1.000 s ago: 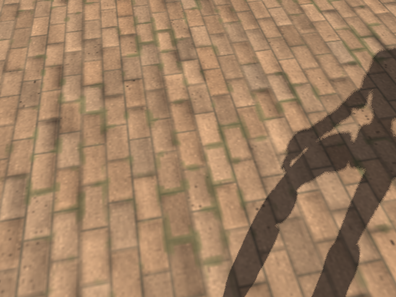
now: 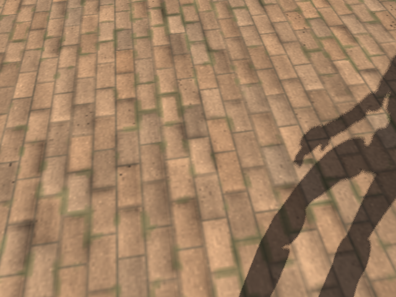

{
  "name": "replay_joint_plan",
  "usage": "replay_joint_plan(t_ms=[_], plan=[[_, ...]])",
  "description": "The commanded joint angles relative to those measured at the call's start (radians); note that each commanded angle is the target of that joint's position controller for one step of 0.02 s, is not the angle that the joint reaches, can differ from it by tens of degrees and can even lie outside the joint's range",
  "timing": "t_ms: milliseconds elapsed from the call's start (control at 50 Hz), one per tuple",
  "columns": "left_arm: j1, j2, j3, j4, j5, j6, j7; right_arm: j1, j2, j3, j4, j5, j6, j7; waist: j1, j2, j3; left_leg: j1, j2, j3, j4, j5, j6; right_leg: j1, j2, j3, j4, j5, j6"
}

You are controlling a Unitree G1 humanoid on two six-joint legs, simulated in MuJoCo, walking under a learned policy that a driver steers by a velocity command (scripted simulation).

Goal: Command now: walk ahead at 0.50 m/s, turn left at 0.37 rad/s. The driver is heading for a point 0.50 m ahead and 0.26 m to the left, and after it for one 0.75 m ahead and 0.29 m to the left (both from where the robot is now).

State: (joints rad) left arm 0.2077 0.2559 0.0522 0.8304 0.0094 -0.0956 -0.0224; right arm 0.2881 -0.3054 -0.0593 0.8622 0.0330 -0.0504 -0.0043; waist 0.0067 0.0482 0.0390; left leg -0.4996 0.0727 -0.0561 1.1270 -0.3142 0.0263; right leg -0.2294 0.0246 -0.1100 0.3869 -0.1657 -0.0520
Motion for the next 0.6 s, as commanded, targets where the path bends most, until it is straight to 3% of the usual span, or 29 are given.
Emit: replay_joint_plan(t_ms=[20,60,140,200,240,300,320,340,360,380,400,420,440,460,480,500,540,600], plan=[[-0.030,0.113,0.029,-0.030,0.008,-0.030,0.004,0.037,-0.045,-0.021,-0.055,-0.002,0.017,-0.006,-0.020,-0.129,-0.013,-0.115,0.070,-0.058,-0.013,0.103,-0.017,0.058,-0.278,0.180,-0.266,0.144,-0.139],[-0.019,0.127,0.034,-0.013,0.011,-0.030,0.013,-0.007,-0.042,-0.022,-0.076,-0.007,0.020,-0.006,-0.015,-0.113,0.005,-0.165,0.068,-0.066,-0.105,0.199,-0.027,0.079,-0.269,0.110,-0.276,0.203,-0.138],[0.001,0.156,0.040,0.004,0.003,-0.019,0.029,-0.129,-0.015,-0.010,-0.118,-0.013,0.006,0.021,0.027,-0.090,0.031,-0.136,0.051,0.015,-0.355,0.383,-0.021,0.112,-0.243,-0.014,-0.290,0.241,-0.112],[0.062,0.181,0.049,0.031,-0.009,0.000,0.036,-0.225,-0.004,-0.002,-0.167,-0.013,0.006,0.040,0.066,-0.070,0.060,-0.177,0.043,0.052,-0.452,0.377,-0.002,0.224,-0.283,-0.045,-0.267,0.280,-0.111],[0.086,0.192,0.055,0.044,-0.019,0.019,0.037,-0.261,-0.010,-0.003,-0.198,-0.012,0.008,0.052,0.068,-0.074,0.067,-0.205,0.031,0.073,-0.488,0.319,0.018,0.311,-0.309,-0.061,-0.223,0.354,-0.100],[0.061,0.228,0.067,0.036,-0.030,0.044,0.045,-0.218,-0.051,-0.024,-0.220,-0.012,0.015,0.064,0.011,-0.118,0.005,-0.085,-0.045,0.148,-0.497,0.173,0.070,0.375,-0.318,-0.100,-0.058,0.758,-0.067],[0.049,0.238,0.070,0.031,-0.032,0.053,0.049,-0.139,-0.079,-0.041,-0.208,-0.010,0.019,0.063,-0.038,-0.131,-0.045,0.021,-0.084,0.172,-0.493,0.129,0.094,0.367,-0.310,-0.111,0.068,0.882,-0.056],[0.028,0.238,0.069,0.025,-0.036,0.059,0.051,0.003,-0.123,-0.068,-0.176,-0.007,0.021,0.055,-0.121,-0.117,-0.118,0.224,-0.126,0.177,-0.551,0.165,0.129,0.297,-0.278,-0.131,0.263,0.881,-0.029],[0.036,0.209,0.056,0.011,-0.021,0.053,0.053,0.165,-0.200,-0.104,-0.136,-0.005,0.031,0.034,-0.191,-0.030,-0.207,0.524,-0.068,0.032,-0.593,0.173,0.179,0.076,-0.233,-0.132,0.553,0.621,0.016],[0.127,0.052,0.009,-0.041,0.014,0.027,0.037,0.135,-0.301,-0.117,-0.139,0.002,0.025,0.025,-0.061,0.232,-0.263,0.836,0.184,-0.526,-0.678,0.027,0.359,-0.387,-0.017,-0.061,0.903,-0.339,0.080],[0.049,0.115,0.013,-0.053,-0.020,-0.018,0.020,0.156,-0.232,-0.092,-0.175,-0.010,0.007,0.032,-0.118,0.116,-0.394,0.909,0.262,-0.787,-0.822,-0.079,0.413,-0.508,0.016,0.185,1.023,-0.444,0.066],[-0.051,0.166,0.026,-0.086,-0.057,-0.042,0.010,0.121,-0.176,-0.075,-0.169,-0.019,-0.008,0.035,-0.134,0.063,-0.263,0.831,0.237,-0.646,-0.847,-0.008,0.355,-0.589,-0.039,0.206,1.003,-0.349,0.039],[-0.067,0.157,0.022,-0.089,-0.050,-0.056,0.013,0.063,-0.151,-0.068,-0.174,-0.016,-0.016,0.035,-0.092,-0.011,-0.173,0.690,0.191,-0.513,-0.842,0.093,0.316,-0.562,-0.085,0.201,0.914,-0.259,0.024],[-0.066,0.159,0.028,-0.077,-0.024,-0.057,0.021,-0.005,-0.121,-0.060,-0.187,-0.017,-0.018,0.034,-0.050,-0.047,-0.118,0.557,0.151,-0.418,-0.848,0.207,0.288,-0.499,-0.116,0.198,0.822,-0.208,0.030],[-0.047,0.170,0.036,-0.070,-0.012,-0.047,0.022,-0.045,-0.094,-0.048,-0.205,-0.027,-0.020,0.029,-0.017,-0.032,-0.103,0.470,0.123,-0.360,-0.867,0.296,0.276,-0.427,-0.136,0.205,0.773,-0.171,0.037],[-0.034,0.169,0.038,-0.071,-0.008,-0.033,0.020,-0.056,-0.094,-0.047,-0.213,-0.031,-0.020,0.026,0.000,-0.020,-0.096,0.419,0.111,-0.341,-0.887,0.342,0.277,-0.388,-0.139,0.203,0.737,-0.152,0.050],[-0.036,0.140,0.034,-0.077,0.004,-0.012,0.022,-0.043,-0.115,-0.051,-0.211,-0.022,-0.023,0.015,0.010,-0.027,-0.078,0.344,0.093,-0.281,-0.906,0.423,0.282,-0.367,-0.134,0.180,0.646,-0.115,0.087],[-0.146,0.106,0.020,-0.115,0.006,-0.003,0.024,-0.003,-0.146,-0.061,-0.201,-0.018,-0.017,-0.006,-0.022,-0.010,-0.038,0.279,0.041,-0.211,-0.914,0.396,0.246,-0.367,-0.102,0.163,0.426,0.066,0.124]])
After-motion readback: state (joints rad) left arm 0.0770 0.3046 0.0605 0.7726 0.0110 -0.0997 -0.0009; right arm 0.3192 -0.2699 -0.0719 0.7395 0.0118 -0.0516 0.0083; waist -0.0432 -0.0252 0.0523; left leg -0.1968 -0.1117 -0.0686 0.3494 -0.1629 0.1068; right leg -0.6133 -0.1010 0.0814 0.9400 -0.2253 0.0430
